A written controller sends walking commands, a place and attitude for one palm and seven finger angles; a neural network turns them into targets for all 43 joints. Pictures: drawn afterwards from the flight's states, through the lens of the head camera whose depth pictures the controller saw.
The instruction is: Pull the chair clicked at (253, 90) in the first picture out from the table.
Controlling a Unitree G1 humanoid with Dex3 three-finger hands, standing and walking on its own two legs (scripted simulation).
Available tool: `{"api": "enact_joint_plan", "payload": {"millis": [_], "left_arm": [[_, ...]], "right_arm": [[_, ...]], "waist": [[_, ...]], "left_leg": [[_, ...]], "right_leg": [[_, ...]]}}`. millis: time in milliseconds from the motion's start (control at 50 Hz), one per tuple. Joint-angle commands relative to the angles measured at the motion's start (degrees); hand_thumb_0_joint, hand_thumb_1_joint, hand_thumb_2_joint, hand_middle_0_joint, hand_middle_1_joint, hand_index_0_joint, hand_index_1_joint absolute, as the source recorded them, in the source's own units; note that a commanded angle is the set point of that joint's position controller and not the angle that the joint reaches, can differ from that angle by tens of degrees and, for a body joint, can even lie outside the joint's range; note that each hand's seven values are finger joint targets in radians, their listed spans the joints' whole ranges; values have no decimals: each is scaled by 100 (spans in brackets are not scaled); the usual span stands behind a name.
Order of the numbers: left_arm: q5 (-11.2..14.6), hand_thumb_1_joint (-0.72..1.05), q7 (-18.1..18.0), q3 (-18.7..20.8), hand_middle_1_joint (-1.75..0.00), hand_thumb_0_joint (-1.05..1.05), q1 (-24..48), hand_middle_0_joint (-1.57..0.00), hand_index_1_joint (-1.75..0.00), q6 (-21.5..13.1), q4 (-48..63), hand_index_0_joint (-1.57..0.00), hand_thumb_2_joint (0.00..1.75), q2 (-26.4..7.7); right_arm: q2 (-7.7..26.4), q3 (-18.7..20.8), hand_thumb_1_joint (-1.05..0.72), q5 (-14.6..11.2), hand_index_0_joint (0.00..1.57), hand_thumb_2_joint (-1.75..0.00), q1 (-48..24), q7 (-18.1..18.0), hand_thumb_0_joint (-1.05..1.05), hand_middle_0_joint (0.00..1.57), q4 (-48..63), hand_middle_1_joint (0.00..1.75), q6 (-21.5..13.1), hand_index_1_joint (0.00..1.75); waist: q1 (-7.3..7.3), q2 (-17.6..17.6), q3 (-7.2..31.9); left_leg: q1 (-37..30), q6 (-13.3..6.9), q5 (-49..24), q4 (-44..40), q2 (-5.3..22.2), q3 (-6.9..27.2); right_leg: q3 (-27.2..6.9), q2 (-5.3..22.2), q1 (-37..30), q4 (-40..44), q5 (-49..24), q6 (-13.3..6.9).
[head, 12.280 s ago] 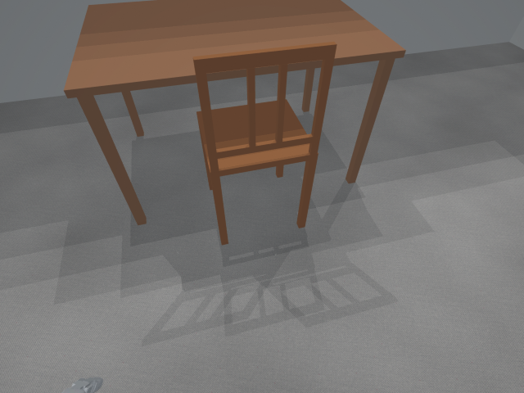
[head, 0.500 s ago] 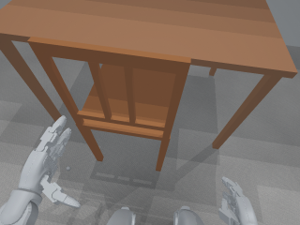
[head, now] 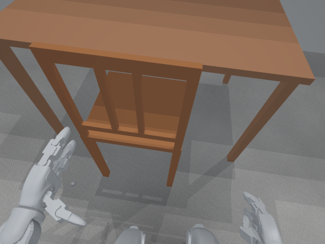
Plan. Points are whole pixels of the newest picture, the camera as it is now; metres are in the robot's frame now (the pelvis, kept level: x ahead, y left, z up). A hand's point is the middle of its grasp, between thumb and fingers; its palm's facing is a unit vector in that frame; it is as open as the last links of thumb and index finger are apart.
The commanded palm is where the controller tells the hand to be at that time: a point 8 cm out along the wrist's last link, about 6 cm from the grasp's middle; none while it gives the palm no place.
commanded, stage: aim the fingers beside a spindle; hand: left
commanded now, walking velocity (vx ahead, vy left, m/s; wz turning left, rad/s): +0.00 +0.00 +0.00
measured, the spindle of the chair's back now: (108, 102) +0.50 +0.19 +0.00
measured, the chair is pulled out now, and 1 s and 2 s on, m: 0.00 0.00 0.00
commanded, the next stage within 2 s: none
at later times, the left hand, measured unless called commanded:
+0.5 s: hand (95, 174) +0.27 +0.17 +0.03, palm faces -0.14 -0.99 -0.04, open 16.9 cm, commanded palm +0.26 +0.22 +0.03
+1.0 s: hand (120, 165) +0.30 +0.12 +0.01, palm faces -0.15 -0.99 -0.04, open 16.9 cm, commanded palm +0.29 +0.17 +0.01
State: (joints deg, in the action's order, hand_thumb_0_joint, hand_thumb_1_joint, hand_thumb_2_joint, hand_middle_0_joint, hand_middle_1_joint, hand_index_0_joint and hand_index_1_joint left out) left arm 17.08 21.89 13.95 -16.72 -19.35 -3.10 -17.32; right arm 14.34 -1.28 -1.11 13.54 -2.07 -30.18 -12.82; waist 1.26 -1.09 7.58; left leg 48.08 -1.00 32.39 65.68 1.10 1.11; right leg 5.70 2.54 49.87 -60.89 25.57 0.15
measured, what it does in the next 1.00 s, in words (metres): stands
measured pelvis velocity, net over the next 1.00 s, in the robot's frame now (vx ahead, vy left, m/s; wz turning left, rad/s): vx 0.00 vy -0.01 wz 0.01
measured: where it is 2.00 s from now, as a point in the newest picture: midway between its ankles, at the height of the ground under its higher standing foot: outside the picture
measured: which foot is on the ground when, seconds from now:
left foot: down 0.00-1.00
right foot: down 0.00-1.00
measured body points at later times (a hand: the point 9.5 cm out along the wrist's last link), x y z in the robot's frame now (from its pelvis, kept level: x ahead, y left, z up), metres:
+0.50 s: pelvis +0.00 +0.00 -0.01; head +0.08 +0.02 +0.43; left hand +0.27 +0.22 +0.04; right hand +0.17 -0.24 -0.08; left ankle +0.00 +0.10 -0.66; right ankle +0.04 -0.13 -0.66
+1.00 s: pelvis +0.00 -0.01 -0.02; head +0.10 -0.01 +0.42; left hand +0.30 +0.18 +0.02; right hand +0.18 -0.25 -0.11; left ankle +0.00 +0.10 -0.66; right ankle +0.04 -0.13 -0.66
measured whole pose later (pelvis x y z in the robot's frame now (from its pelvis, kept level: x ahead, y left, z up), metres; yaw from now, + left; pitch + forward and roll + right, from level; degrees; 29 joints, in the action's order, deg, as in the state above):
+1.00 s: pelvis +0.00 -0.01 -0.02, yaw +0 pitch +20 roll -1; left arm 9.4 11.2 2.6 -3.4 -19.4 -8.3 -11.6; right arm 14.3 -1.0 -0.1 12.4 -1.0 -29.0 -8.7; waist 1.8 -1.4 8.7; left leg 56.6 -0.3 33.9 70.8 0.5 0.8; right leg 5.1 3.3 59.4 -67.9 28.1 -0.6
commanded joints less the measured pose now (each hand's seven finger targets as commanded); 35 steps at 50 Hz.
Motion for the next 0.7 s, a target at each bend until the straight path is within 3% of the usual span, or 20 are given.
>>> {"api": "enact_joint_plan", "payload": {"millis": [0,80,120,140,200,280,300,320,380,400,440,460,520,620,640,680], "left_arm": [[128,-50,22,500,-8,0,446,-6,-8,-311,986,-6,30,-864],[126,-50,52,473,-8,0,497,-6,-8,-355,1248,-6,30,-866],[69,-50,24,115,-8,0,644,-6,-8,-337,1268,-6,30,-595],[57,-50,-3,-44,-8,0,750,-6,-8,-321,1248,-6,30,-472],[-56,-50,-122,32,-8,0,1027,-6,-8,-298,1039,-6,30,-625],[-158,-50,-269,-49,-8,0,857,-6,-8,-283,1304,-6,30,-553],[-204,-50,-345,27,-8,0,800,-6,-8,-240,1260,-6,30,-654],[-218,-50,-385,-133,-8,0,877,-6,-8,-222,1268,-6,30,-483],[-275,-50,-517,-119,-8,0,1045,-6,-8,-222,1103,-6,30,-498],[-307,-50,-559,-119,-8,0,1018,-6,-8,-227,1120,-6,30,-495],[-366,-50,-611,-464,-8,0,1186,-6,-8,-239,1235,-6,30,-223],[-370,-50,-656,-455,-8,0,1245,-6,-8,-236,1208,-6,30,-257],[-432,-50,-737,-526,-8,0,1074,-6,-8,-247,1190,-6,30,-185],[-533,-50,-877,-673,-8,0,1150,-6,-8,-284,1118,-6,30,-64],[-574,-50,-906,-789,-8,0,1374,-6,-8,-301,1135,-6,30,-4],[-604,-50,-996,-693,-8,0,1491,-6,-8,-343,1114,-6,30,-100]], "right_arm": [[867,352,-90,-43,20,-90,-217,-83,0,20,874,30,-335,30],[862,351,-90,-39,20,-90,-200,-83,0,20,883,30,-367,30],[847,316,-90,-31,20,-90,-194,-68,0,20,867,30,-391,30],[846,309,-90,-31,20,-90,-182,-64,0,20,852,30,-401,30],[897,322,-90,-18,20,-90,-149,-102,0,20,791,30,-398,30],[854,333,-90,-5,20,-90,-132,-63,0,20,919,30,-379,30],[861,343,-90,3,20,-90,-138,-50,0,20,916,30,-350,30],[832,331,-90,2,20,-90,-138,-38,0,20,932,30,-328,30],[847,333,-90,5,20,-90,-123,-40,0,20,924,30,-263,30],[847,332,-90,14,20,-90,-148,-33,0,20,951,30,-251,30],[823,328,-90,15,20,-90,-118,-14,0,20,984,30,-241,30],[830,332,-90,21,20,-90,-98,-10,0,20,964,30,-231,30],[818,345,-90,40,20,-90,-72,11,0,20,1017,30,-197,30],[802,356,-90,45,20,-90,-81,37,0,20,1030,30,-109,30],[796,351,-90,41,20,-90,-98,36,0,20,1013,30,-90,30],[791,365,-90,56,20,-90,-76,28,0,20,989,30,-63,30]], "waist": [[11,-93,1212],[-28,-268,1409],[62,-364,1303],[103,-308,1226],[148,-92,1133],[-26,-430,1606],[-35,-340,1634],[13,-341,1563],[46,-110,1443],[0,-184,1492],[80,-303,1613],[79,-335,1599],[50,-159,1767],[60,-41,1714],[117,-98,1707],[98,-22,1773]], "left_leg": [[-417,40,-1507,-1097,-134,152],[-556,62,-1693,-1100,-130,184],[-602,65,-1763,-1064,-121,209],[-577,76,-1676,-1061,-113,244],[-342,53,-1359,-974,-110,233],[-577,107,-1851,-1011,-134,225],[-563,118,-1932,-1004,-120,243],[-559,113,-1909,-989,-126,224],[-330,110,-1689,-965,-121,229],[-323,110,-1693,-970,-115,232],[-492,124,-1834,-935,-109,239],[-475,142,-1826,-924,-109,249],[-421,120,-1917,-877,-116,219],[-281,121,-1924,-812,-115,216],[-271,113,-1842,-783,-110,213],[-200,98,-1730,-734,-124,194]], "right_leg": [[-225,-236,-1112,802,-678,-185],[-206,-221,-1165,737,-832,-197],[-166,-228,-1001,668,-892,-184],[-140,-228,-891,656,-794,-176],[-167,-227,-710,649,-503,-173],[-156,-174,-903,501,-880,-205],[-134,-194,-902,468,-920,-203],[-130,-185,-835,476,-931,-189],[-136,-179,-750,462,-786,-186],[-138,-185,-739,431,-749,-197],[-126,-156,-629,392,-845,-181],[-130,-151,-588,388,-828,-186],[-138,-143,-689,344,-950,-183],[-154,-128,-626,270,-997,-190],[-162,-118,-540,257,-937,-186],[-191,-113,-560,248,-887,-195]]}}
